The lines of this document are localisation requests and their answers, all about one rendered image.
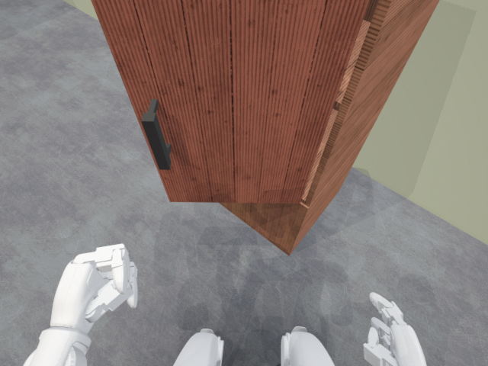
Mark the handle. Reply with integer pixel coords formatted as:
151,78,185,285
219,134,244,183
141,99,171,170

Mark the right robot hand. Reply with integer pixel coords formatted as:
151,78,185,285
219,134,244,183
364,292,427,366

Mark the left robot hand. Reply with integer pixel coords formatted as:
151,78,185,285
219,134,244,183
50,243,138,334

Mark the cupboard door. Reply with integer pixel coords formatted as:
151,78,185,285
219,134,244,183
91,0,370,204

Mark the robot right thigh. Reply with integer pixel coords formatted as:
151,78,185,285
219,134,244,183
281,332,335,366

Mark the robot left forearm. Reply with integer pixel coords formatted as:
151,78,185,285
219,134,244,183
23,327,92,366

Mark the right robot shin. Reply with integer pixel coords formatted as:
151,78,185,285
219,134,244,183
291,326,307,333

